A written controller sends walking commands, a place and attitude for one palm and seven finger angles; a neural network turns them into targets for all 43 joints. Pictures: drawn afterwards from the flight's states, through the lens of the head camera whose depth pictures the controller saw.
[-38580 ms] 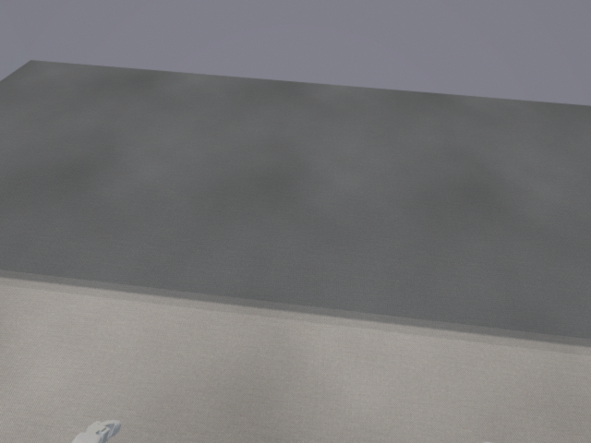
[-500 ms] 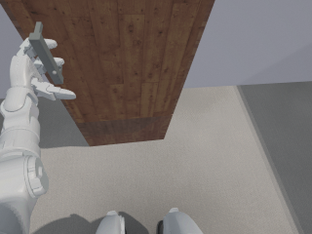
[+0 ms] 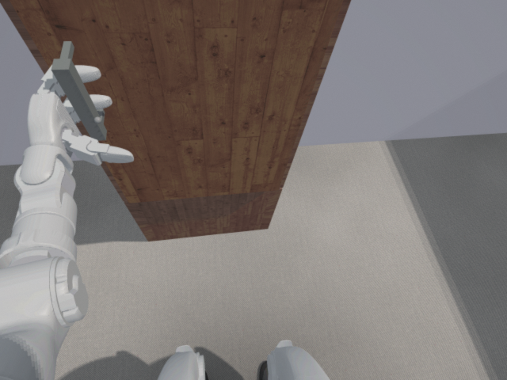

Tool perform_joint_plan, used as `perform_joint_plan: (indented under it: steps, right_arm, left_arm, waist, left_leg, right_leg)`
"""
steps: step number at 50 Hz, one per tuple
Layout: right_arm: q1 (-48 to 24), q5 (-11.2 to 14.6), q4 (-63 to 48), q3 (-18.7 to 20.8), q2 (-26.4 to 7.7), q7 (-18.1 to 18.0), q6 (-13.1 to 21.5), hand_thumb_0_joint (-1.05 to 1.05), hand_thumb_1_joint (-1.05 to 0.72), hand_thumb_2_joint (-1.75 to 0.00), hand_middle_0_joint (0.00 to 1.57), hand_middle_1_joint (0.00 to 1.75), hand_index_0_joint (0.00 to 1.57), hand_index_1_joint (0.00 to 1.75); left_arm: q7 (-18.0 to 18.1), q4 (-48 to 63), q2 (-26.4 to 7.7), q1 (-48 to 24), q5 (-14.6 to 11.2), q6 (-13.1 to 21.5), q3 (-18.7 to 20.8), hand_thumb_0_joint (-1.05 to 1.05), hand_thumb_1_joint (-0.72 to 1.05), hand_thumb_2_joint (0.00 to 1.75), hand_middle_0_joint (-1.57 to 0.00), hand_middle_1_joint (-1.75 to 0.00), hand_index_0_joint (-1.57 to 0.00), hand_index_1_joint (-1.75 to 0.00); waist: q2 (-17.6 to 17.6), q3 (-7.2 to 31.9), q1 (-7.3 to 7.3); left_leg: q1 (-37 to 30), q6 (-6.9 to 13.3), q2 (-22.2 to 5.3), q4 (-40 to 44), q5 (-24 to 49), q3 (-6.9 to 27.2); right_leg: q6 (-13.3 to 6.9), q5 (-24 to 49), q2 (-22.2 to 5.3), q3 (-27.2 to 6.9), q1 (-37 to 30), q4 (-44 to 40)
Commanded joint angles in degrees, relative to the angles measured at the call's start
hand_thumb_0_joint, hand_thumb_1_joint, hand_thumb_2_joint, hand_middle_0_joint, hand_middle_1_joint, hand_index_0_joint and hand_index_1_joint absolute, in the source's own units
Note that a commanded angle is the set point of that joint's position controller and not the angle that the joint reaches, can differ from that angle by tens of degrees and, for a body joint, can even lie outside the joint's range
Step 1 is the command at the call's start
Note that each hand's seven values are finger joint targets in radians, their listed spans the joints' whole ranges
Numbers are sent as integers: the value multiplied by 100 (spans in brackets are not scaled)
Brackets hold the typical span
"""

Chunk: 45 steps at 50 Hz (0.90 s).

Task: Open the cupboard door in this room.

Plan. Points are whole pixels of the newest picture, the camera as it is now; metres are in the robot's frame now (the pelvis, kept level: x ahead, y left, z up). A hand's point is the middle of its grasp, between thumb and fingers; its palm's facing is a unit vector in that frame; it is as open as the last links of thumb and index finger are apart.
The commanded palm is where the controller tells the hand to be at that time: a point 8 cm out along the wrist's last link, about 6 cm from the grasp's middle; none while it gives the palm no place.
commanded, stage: slide the fingers in behind the handle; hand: left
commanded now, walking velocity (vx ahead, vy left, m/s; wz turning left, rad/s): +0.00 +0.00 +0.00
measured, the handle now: (84, 95) +0.54 +0.23 +0.08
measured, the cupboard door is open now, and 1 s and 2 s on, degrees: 0 0 39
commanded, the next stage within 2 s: close the thumb around the handle in 0.10 s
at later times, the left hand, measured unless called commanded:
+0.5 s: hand (96, 125) +0.48 +0.21 +0.08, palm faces +0.07 -1.00 -0.01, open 11.4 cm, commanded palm +0.46 +0.25 +0.08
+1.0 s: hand (97, 124) +0.49 +0.21 +0.08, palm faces +0.05 -1.00 +0.00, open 5.7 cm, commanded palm +0.46 +0.25 +0.08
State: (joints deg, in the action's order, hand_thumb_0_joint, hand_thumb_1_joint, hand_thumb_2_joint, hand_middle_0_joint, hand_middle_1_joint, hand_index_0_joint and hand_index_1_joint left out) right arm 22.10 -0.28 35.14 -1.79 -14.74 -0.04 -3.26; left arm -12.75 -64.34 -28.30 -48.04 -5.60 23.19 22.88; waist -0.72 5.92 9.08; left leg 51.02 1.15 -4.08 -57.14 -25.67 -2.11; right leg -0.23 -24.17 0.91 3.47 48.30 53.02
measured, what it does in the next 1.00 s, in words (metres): stands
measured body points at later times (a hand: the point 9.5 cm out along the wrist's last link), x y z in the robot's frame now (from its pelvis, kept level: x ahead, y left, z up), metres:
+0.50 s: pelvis -0.01 +0.00 +0.00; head +0.10 +0.03 +0.44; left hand +0.47 +0.26 +0.09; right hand +0.02 -0.26 -0.11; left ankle +0.01 +0.10 -0.68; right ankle +0.01 -0.12 -0.68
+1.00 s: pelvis +0.00 +0.00 +0.00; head +0.11 +0.02 +0.44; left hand +0.48 +0.26 +0.08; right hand +0.01 -0.27 -0.11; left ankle +0.01 +0.10 -0.68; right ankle +0.01 -0.12 -0.68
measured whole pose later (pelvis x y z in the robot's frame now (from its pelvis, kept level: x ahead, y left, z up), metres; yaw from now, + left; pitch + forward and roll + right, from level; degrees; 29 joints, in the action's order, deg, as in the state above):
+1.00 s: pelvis +0.00 +0.00 +0.00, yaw +0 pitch +19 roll -3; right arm 22.4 0.0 35.2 -2.0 -15.1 -0.8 -3.6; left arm -14.3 -65.6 -28.5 -48.3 -5.8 22.6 23.0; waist -0.7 5.7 9.1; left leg 50.7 1.2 -3.9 -57.1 -25.3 -1.8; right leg -0.2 -23.9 0.9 3.6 47.8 52.8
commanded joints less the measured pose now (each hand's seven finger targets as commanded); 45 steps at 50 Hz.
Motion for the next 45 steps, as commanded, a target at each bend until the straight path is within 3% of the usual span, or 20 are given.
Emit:
perform_joint_plan:
  steps: [1, 4, 7, 10, 12, 14, 18, 20, 21, 22, 24, 25, 29, 30, 32, 35, 38, 41, 43, 45]
  right_arm:
    - [882, 18, -304, 371, -1041, -86, 47, 0, -90, -90, 20, 30, 20, 30]
    - [856, 32, -365, 382, -1055, -91, 10, 0, -90, -90, 20, 30, 20, 30]
    - [835, 23, -341, 381, -1013, -76, 23, 0, -90, -90, 20, 30, 20, 30]
    - [842, 11, -318, 406, -1028, -77, 32, 0, -90, -90, 20, 30, 20, 30]
    - [823, 24, -276, 406, -1022, -75, 32, 0, -90, -90, 20, 30, 20, 30]
    - [805, 19, -280, 399, -1016, -67, 32, 0, -90, -90, 20, 30, 20, 30]
    - [787, 26, -246, 385, -1042, -100, 30, 0, -90, -90, 20, 30, 20, 30]
    - [774, 21, -275, 384, -1042, -109, 50, 0, -90, -90, 20, 30, 20, 30]
    - [775, 6, -270, 386, -1041, -108, 67, 0, -90, -90, 20, 30, 20, 30]
    - [769, 7, -266, 378, -1022, -91, 76, 0, -90, -90, 20, 30, 20, 30]
    - [768, 2, -272, 376, -1044, -98, 76, 0, -90, -90, 20, 30, 20, 30]
    - [759, 15, -276, 369, -1045, -102, 77, 0, -90, -90, 20, 30, 20, 30]
    - [762, 22, -258, 361, -1063, -126, 94, 0, -90, -90, 20, 30, 20, 30]
    - [777, 15, -243, 357, -1085, -139, 92, 0, -90, -90, 20, 30, 20, 30]
    - [806, 6, -266, 365, -1071, -135, 101, 0, -90, -90, 20, 30, 20, 30]
    - [798, 17, -262, 340, -1075, -149, 94, 0, -90, -90, 20, 30, 20, 30]
    - [812, 12, -302, 349, -1063, -147, 90, 0, -90, -90, 20, 30, 20, 30]
    - [837, 26, -301, 351, -1060, -153, 74, 0, -90, -90, 20, 30, 20, 30]
    - [799, 42, -296, 349, -1050, -161, 62, 0, -90, -90, 20, 30, 20, 30]
    - [814, 46, -292, 342, -1075, -176, 51, 0, -90, -90, 20, 30, 20, 30]
  left_arm:
    - [-25, 1038, -1218, -2254, -159, 308, 40, 0, -50, 30, -30, -120, -30, -120]
    - [-13, 1144, -1341, -2120, -170, 224, 155, 0, -50, 30, -30, -120, -30, -120]
    - [26, 1340, -1112, -2356, -168, 334, -35, 0, -50, 30, -30, -120, -30, -120]
    - [62, 1420, -1200, -2248, -195, 448, 98, 0, -50, 30, -30, -120, -30, -120]
    - [55, 1376, -1101, -2335, -171, 478, -29, 0, -39, 35, -31, -121, -31, -121]
    - [48, 1271, -1015, -2221, -147, 453, -83, 0, -28, 40, -32, -122, -32, -122]
    - [76, 1146, -1112, -2487, -122, 378, -69, 0, -5, 49, -33, -125, -33, -125]
    - [105, 1204, -1189, -2525, -125, 388, -2, 0, 6, 54, -34, -126, -34, -126]
    - [116, 1287, -1141, -2592, -115, 433, -50, 0, 12, 56, -34, -127, -34, -127]
    - [120, 1259, -1052, -2549, -106, 443, -114, 0, 17, 59, -35, -127, -35, -127]
    - [127, 1180, -1181, -2400, -118, 445, 13, 0, 28, 64, -36, -128, -36, -128]
    - [124, 1063, -1163, -2396, -125, 409, -5, 0, 34, 66, -36, -129, -36, -129]
    - [87, 988, -1218, -2641, -81, 379, -51, 0, 56, 76, -38, -131, -38, -131]
    - [94, 1031, -1398, -2712, -69, 387, 58, 0, 62, 78, -38, -132, -38, -132]
    - [77, 1192, -1429, -2701, -97, 430, 115, 0, 73, 83, -39, -133, -39, -133]
    - [-1, 1006, -1533, -2556, -137, 382, 184, 0, 90, 90, -40, -135, -40, -135]
    - [-63, 1174, -1594, -2443, -159, 402, 250, 0, 90, 90, -40, -135, -40, -135]
    - [-128, 1159, -1567, -2328, -199, 400, 232, 0, 90, 90, -40, -135, -40, -135]
    - [-129, 1131, -1454, -2405, -228, 352, 165, 0, 90, 90, -40, -135, -40, -135]
    - [-72, 964, -1637, -2386, -219, 262, 300, 0, 90, 90, -40, -135, -40, -135]
  waist:
    - [-634, 2490, -35]
    - [-559, 2527, -125]
    - [-701, 2414, -55]
    - [-592, 2529, -108]
    - [-647, 2474, -40]
    - [-733, 2375, -82]
    - [-632, 2234, -2]
    - [-615, 2330, -41]
    - [-799, 2415, -26]
    - [-754, 2477, -47]
    - [-630, 2519, -84]
    - [-478, 2384, -27]
    - [-575, 2264, 37]
    - [-572, 2328, 17]
    - [-688, 2652, -11]
    - [-507, 2428, -27]
    - [-730, 2702, -99]
    - [-550, 2584, -68]
    - [-635, 2434, -47]
    - [-526, 2218, -41]
  left_leg:
    - [-2197, 23, 226, 616, 2382, 408]
    - [-2123, 20, 233, 664, 2332, 376]
    - [-2281, 9, 216, 658, 2382, 409]
    - [-2313, 1, 220, 652, 2414, 421]
    - [-2357, -3, 208, 639, 2418, 428]
    - [-2342, -23, 219, 670, 2308, 444]
    - [-2186, -2, 228, 701, 1985, 463]
    - [-2147, 5, 241, 712, 1913, 458]
    - [-2308, -1, 241, 689, 2069, 480]
    - [-2327, -11, 241, 686, 2054, 485]
    - [-2204, -2, 245, 660, 2044, 459]
    - [-2076, 20, 250, 663, 1887, 424]
    - [-1938, 38, 266, 662, 1640, 424]
    - [-1915, 33, 260, 670, 1682, 443]
    - [-2104, 38, 265, 616, 1926, 432]
    - [-1815, 46, 264, 626, 1796, 388]
    - [-1935, 49, 278, 585, 2037, 349]
    - [-1884, 67, 269, 581, 2091, 353]
    - [-1879, 47, 261, 610, 1976, 361]
    - [-1701, 59, 261, 641, 1824, 348]
  right_leg:
    - [-70, 1980, 241, -89, -887, -543]
    - [-64, 2006, 236, -95, -1016, -557]
    - [-70, 1940, 236, -79, -806, -569]
    - [-81, 1967, 243, -88, -909, -556]
    - [-74, 1941, 236, -89, -787, -547]
    - [-91, 1799, 226, -65, -714, -561]
    - [-80, 1586, 209, -76, -653, -596]
    - [-83, 1566, 210, -93, -758, -597]
    - [-102, 1617, 209, -86, -673, -565]
    - [-91, 1597, 209, -75, -683, -564]
    - [-85, 1648, 207, -99, -795, -554]
    - [-67, 1596, 210, -113, -804, -600]
    - [-65, 1426, 199, -145, -722, -628]
    - [-71, 1464, 192, -144, -788, -598]
    - [-66, 1646, 195, -157, -846, -564]
    - [-55, 1659, 198, -170, -991, -586]
    - [-61, 1907, 204, -200, -1119, -552]
    - [-63, 1990, 224, -194, -1163, -559]
    - [-53, 1834, 217, -165, -996, -577]
    - [-44, 1730, 212, -172, -997, -616]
